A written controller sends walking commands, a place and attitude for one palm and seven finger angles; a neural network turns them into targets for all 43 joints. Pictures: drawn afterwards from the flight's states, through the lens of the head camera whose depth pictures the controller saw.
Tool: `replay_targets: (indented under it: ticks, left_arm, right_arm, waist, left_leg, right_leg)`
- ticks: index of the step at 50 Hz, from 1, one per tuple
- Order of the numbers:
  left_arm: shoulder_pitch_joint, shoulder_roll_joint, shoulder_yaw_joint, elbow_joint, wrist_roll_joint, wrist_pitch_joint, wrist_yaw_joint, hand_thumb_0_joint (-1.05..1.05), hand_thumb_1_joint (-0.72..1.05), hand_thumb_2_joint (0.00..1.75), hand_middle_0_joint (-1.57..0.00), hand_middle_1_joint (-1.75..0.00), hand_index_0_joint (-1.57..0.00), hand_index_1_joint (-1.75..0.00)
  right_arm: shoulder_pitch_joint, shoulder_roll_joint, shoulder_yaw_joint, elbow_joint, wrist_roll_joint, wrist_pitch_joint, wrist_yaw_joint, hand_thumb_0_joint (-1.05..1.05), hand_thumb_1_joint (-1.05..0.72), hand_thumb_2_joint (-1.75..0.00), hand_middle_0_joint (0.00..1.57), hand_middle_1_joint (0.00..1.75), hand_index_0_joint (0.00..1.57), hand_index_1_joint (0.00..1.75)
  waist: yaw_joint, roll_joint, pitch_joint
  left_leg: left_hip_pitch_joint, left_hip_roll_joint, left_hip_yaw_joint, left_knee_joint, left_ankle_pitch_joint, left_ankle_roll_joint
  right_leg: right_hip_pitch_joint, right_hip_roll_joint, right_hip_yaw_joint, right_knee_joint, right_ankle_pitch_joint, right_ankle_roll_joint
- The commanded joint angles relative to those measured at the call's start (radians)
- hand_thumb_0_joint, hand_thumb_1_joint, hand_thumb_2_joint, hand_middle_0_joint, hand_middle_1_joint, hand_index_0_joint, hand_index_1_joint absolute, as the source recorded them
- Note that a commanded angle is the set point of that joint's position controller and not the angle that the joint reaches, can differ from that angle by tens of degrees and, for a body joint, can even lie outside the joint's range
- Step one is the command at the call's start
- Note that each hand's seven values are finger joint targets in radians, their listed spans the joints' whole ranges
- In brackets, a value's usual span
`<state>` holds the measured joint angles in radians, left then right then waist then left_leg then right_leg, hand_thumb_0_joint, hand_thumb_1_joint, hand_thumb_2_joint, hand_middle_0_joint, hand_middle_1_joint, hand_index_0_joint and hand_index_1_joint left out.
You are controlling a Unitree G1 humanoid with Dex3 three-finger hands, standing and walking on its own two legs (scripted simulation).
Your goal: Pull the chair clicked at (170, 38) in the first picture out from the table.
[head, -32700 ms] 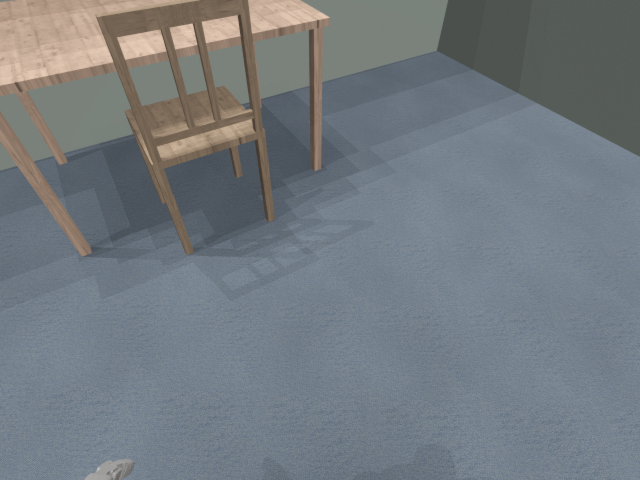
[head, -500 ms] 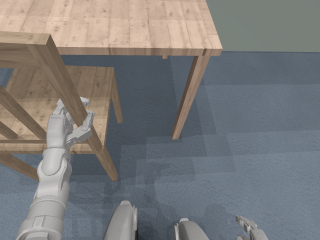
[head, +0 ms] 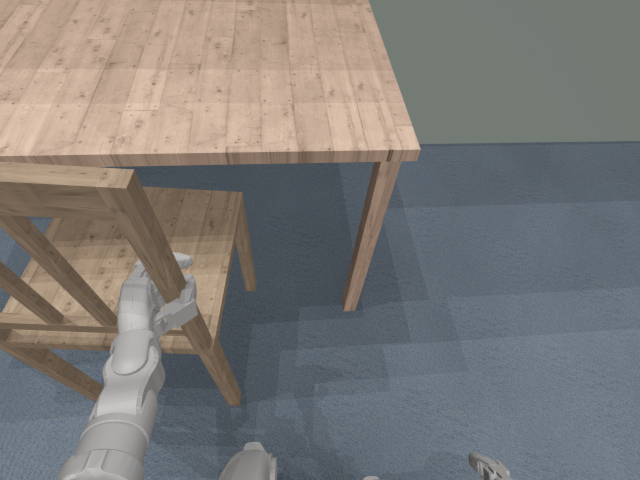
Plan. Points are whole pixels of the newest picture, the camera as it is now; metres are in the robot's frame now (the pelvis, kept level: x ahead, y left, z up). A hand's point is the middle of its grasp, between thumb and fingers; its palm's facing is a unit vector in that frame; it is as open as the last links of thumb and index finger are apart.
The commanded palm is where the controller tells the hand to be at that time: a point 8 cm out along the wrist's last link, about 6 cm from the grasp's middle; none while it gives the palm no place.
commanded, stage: step backward, pulling the chair out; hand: left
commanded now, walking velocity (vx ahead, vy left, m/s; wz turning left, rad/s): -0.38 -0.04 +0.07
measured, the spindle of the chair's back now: out of the picture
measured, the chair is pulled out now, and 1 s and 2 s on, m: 0.04 0.14 0.26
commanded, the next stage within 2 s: none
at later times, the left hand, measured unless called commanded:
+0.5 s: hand (182, 361) +0.27 +0.17 -0.02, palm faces +0.13 -0.98 -0.15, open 5.8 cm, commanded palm +0.25 +0.22 -0.02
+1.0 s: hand (186, 387) +0.24 +0.16 -0.02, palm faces +0.08 -0.98 -0.21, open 6.0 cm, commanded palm +0.20 +0.21 -0.02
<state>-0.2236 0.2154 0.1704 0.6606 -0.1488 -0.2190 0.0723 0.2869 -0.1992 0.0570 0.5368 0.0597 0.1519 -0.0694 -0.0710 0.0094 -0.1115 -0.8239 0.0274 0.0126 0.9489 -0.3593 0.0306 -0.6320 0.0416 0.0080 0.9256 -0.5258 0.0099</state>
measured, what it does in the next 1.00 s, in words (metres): shifts its weight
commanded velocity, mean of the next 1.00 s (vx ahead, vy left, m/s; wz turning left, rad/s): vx -0.38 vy -0.05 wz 0.08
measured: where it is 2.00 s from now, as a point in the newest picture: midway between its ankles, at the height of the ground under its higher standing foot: outside the picture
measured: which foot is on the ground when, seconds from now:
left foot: down 0.00-1.00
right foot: down 0.00-1.00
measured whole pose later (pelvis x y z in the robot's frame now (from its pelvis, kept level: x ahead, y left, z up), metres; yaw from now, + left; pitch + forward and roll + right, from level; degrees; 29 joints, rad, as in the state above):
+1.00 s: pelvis -0.11 -0.01 +0.04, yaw +0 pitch +0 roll -2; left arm -0.41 0.25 0.06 0.97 -0.06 -0.24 0.09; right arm 0.19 -0.21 0.02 0.66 0.02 0.01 -0.11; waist -0.04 0.02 0.16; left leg -0.48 0.04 0.00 0.58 -0.10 0.01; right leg -0.41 0.04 -0.01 0.62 -0.29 -0.01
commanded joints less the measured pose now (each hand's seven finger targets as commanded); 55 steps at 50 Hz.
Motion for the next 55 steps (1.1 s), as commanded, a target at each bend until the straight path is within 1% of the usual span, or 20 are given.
replay_targets:
  ticks: [1,4,7,16,25,28,30,31,33,35,37,38,39,42,44,48,51,52,54,55]
  left_arm:
    - [-0.336,0.225,-0.034,-0.019,0.12,0.011,0.04,0.0,0.9,0.9,-0.5,-1.45,-0.5,-1.45]
    - [-0.366,0.197,-0.067,0.06,0.123,-0.018,0.034,0.0,0.9,0.9,-0.5,-1.45,-0.5,-1.45]
    - [-0.366,0.181,-0.079,0.074,0.119,-0.043,0.021,0.0,0.9,0.9,-0.5,-1.45,-0.5,-1.45]
    - [-0.232,0.175,-0.066,0.009,0.098,-0.073,0.002,0.0,0.9,0.9,-0.5,-1.45,-0.5,-1.45]
    - [-0.38,0.21,-0.066,0.075,0.114,-0.082,0.027,0.0,0.9,0.9,-0.5,-1.45,-0.5,-1.45]
    - [-0.412,0.2,-0.085,0.123,0.121,-0.091,0.033,0.0,0.9,0.9,-0.5,-1.45,-0.5,-1.45]
    - [-0.431,0.242,-0.065,0.154,0.125,-0.105,0.04,0.0,0.9,0.9,-0.5,-1.45,-0.5,-1.45]
    - [-0.441,0.22,-0.086,0.176,0.133,-0.105,0.043,0.0,0.9,0.9,-0.5,-1.45,-0.5,-1.45]
    - [-0.466,0.215,-0.095,0.195,0.14,-0.101,0.051,0.0,0.9,0.9,-0.5,-1.45,-0.5,-1.45]
    - [-0.461,0.232,-0.081,0.204,0.144,-0.096,0.055,0.0,0.9,0.9,-0.5,-1.45,-0.5,-1.45]
    - [-0.456,0.208,-0.087,0.211,0.144,-0.097,0.052,0.0,0.9,0.9,-0.5,-1.45,-0.5,-1.45]
    - [-0.45,0.189,-0.095,0.218,0.138,-0.094,0.048,0.0,0.9,0.9,-0.5,-1.45,-0.5,-1.45]
    - [-0.439,0.172,-0.109,0.209,0.127,-0.098,0.041,0.0,0.9,0.9,-0.5,-1.45,-0.5,-1.45]
    - [-0.452,0.13,-0.136,0.158,0.125,-0.092,0.033,0.0,0.9,0.9,-0.5,-1.45,-0.5,-1.45]
    - [-0.426,0.132,-0.129,0.14,0.133,-0.085,0.032,0.0,0.9,0.9,-0.5,-1.45,-0.5,-1.45]
    - [-0.37,0.139,-0.116,0.11,0.131,-0.083,0.021,0.0,0.9,0.9,-0.5,-1.45,-0.5,-1.45]
    - [-0.325,0.176,-0.084,0.089,0.133,-0.08,0.017,0.0,0.9,0.9,-0.5,-1.45,-0.5,-1.45]
    - [-0.329,0.18,-0.085,0.071,0.133,-0.081,0.016,0.0,0.9,0.9,-0.5,-1.45,-0.5,-1.45]
    - [-0.343,0.218,-0.07,0.068,0.138,-0.087,0.026,0.0,0.9,0.9,-0.5,-1.45,-0.5,-1.45]
    - [-0.329,0.24,-0.058,0.088,0.139,-0.079,0.036,0.0,0.9,0.9,-0.5,-1.45,-0.5,-1.45]
  right_arm:
    - [0.012,-0.173,-0.067,-0.057,-0.005,-0.027,-0.044,0.0,-0.9,-0.9,0.2,0.3,0.2,0.3]
    - [0.018,-0.174,-0.076,-0.035,-0.009,-0.03,-0.045,0.0,-0.9,-0.9,0.2,0.3,0.2,0.3]
    - [0.01,-0.173,-0.085,-0.033,-0.011,-0.031,-0.042,0.0,-0.9,-0.9,0.2,0.3,0.2,0.3]
    - [-0.063,-0.169,-0.095,-0.069,-0.011,-0.059,-0.039,0.0,-0.9,-0.9,0.2,0.3,0.2,0.3]
    - [-0.065,-0.176,-0.1,-0.001,-0.013,-0.126,-0.064,0.0,-0.9,-0.9,0.2,0.3,0.2,0.3]
    - [-0.063,-0.165,-0.099,0.02,-0.014,-0.146,-0.066,0.0,-0.9,-0.9,0.2,0.3,0.2,0.3]
    - [-0.042,-0.174,-0.11,0.041,-0.012,-0.159,-0.069,0.0,-0.9,-0.9,0.2,0.3,0.2,0.3]
    - [-0.046,-0.16,-0.104,0.058,-0.013,-0.163,-0.067,0.0,-0.9,-0.9,0.2,0.3,0.2,0.3]
    - [-0.065,-0.156,-0.096,0.077,-0.02,-0.169,-0.065,0.0,-0.9,-0.9,0.2,0.3,0.2,0.3]
    - [-0.079,-0.179,-0.097,0.085,-0.023,-0.175,-0.071,0.0,-0.9,-0.9,0.2,0.3,0.2,0.3]
    - [-0.073,-0.191,-0.098,0.088,-0.026,-0.176,-0.075,0.0,-0.9,-0.9,0.2,0.3,0.2,0.3]
    - [-0.064,-0.19,-0.099,0.085,-0.02,-0.174,-0.073,0.0,-0.9,-0.9,0.2,0.3,0.2,0.3]
    - [-0.066,-0.18,-0.099,0.074,-0.01,-0.173,-0.064,0.0,-0.9,-0.9,0.2,0.3,0.2,0.3]
    - [-0.083,-0.176,-0.091,0.052,-0.028,-0.172,-0.069,0.0,-0.9,-0.9,0.2,0.3,0.2,0.3]
    - [-0.082,-0.175,-0.094,0.05,-0.038,-0.173,-0.062,0.0,-0.9,-0.9,0.2,0.3,0.2,0.3]
    - [-0.062,-0.174,-0.101,0.038,-0.041,-0.177,-0.05,0.0,-0.9,-0.9,0.2,0.3,0.2,0.3]
    - [-0.076,-0.174,-0.108,0.021,-0.036,-0.179,-0.047,0.0,-0.9,-0.9,0.2,0.3,0.2,0.3]
    - [-0.094,-0.166,-0.109,0.014,-0.034,-0.183,-0.047,0.0,-0.9,-0.9,0.2,0.3,0.2,0.3]
    - [-0.113,-0.161,-0.11,0.013,-0.028,-0.185,-0.052,0.0,-0.9,-0.9,0.2,0.3,0.2,0.3]
    - [-0.094,-0.17,-0.118,0.038,-0.022,-0.182,-0.052,0.0,-0.9,-0.9,0.2,0.3,0.2,0.3]
  waist:
    - [0.016,0.117,-0.24]
    - [0.021,0.209,-0.244]
    - [0.024,0.24,-0.278]
    - [0.035,0.231,-0.235]
    - [0.023,0.164,-0.132]
    - [0.026,0.086,-0.097]
    - [0.02,-0.036,-0.087]
    - [0.021,-0.071,-0.088]
    - [0.028,-0.062,-0.091]
    - [0.025,-0.008,-0.099]
    - [0.036,0.053,-0.077]
    - [0.043,0.028,-0.079]
    - [0.044,0.015,-0.108]
    - [0.042,0.176,-0.136]
    - [0.047,0.235,-0.154]
    - [0.038,0.192,-0.18]
    - [0.037,0.151,-0.169]
    - [0.038,0.106,-0.15]
    - [0.039,-0.013,-0.083]
    - [0.04,-0.095,-0.108]
  left_leg:
    - [0.454,0.072,-0.103,-0.201,0.38,0.032]
    - [0.557,0.1,-0.137,-0.25,0.471,0.039]
    - [0.643,0.119,-0.173,-0.286,0.557,0.043]
    - [0.591,0.159,-0.216,-0.441,0.245,0.051]
    - [0.551,0.17,-0.22,-0.518,-0.082,0.049]
    - [0.546,0.128,-0.165,-0.447,-0.103,0.03]
    - [0.617,0.056,-0.092,-0.278,-0.055,-0.011]
    - [0.649,0.029,-0.056,-0.201,-0.009,-0.033]
    - [0.63,0.01,-0.055,-0.171,0.051,-0.043]
    - [0.618,0.022,-0.076,-0.285,0.174,-0.034]
    - [0.569,0.098,-0.174,-0.422,0.312,0.004]
    - [0.557,0.126,-0.213,-0.444,0.351,0.025]
    - [0.582,0.149,-0.226,-0.478,0.257,0.038]
    - [0.594,0.217,-0.337,-0.578,0.197,0.078]
    - [0.643,0.242,-0.345,-0.586,0.226,0.09]
    - [0.66,0.223,-0.267,-0.508,0.331,0.081]
    - [0.554,0.157,-0.189,-0.462,0.233,0.037]
    - [0.525,0.131,-0.164,-0.441,0.148,0.018]
    - [0.517,0.025,-0.062,-0.256,-0.088,-0.04]
    - [0.601,-0.024,-0.025,-0.075,-0.051,-0.066]
  right_leg:
    - [0.069,-0.072,0.026,-0.218,0.534,0.017]
    - [0.086,-0.061,0.01,-0.236,0.48,0.009]
    - [0.112,-0.043,-0.003,-0.247,0.431,-0.002]
    - [0.223,-0.029,0.0,-0.296,0.268,-0.024]
    - [0.219,-0.051,0.043,-0.37,0.132,-0.029]
    - [0.198,-0.094,0.101,-0.478,0.072,-0.034]
    - [0.103,-0.187,0.213,-0.604,0.008,-0.072]
    - [0.085,-0.253,0.255,-0.636,0.033,-0.097]
    - [0.137,-0.296,0.24,-0.619,0.204,-0.108]
    - [0.202,-0.249,0.165,-0.536,0.37,-0.074]
    - [0.257,-0.131,0.072,-0.424,0.416,-0.015]
    - [0.279,-0.097,0.061,-0.399,0.416,-0.006]
    - [0.285,-0.085,0.057,-0.389,0.313,-0.011]
    - [0.248,-0.039,0.022,-0.242,0.173,-0.019]
    - [0.222,-0.04,0.026,-0.218,0.099,-0.031]
    - [0.312,-0.034,0.018,-0.351,0.194,-0.025]
    - [0.396,-0.067,0.048,-0.431,0.334,-0.036]
    - [0.384,-0.097,0.078,-0.466,0.305,-0.046]
    - [0.209,-0.237,0.212,-0.601,0.037,-0.107]
    - [0.122,-0.33,0.285,-0.68,-0.04,-0.156]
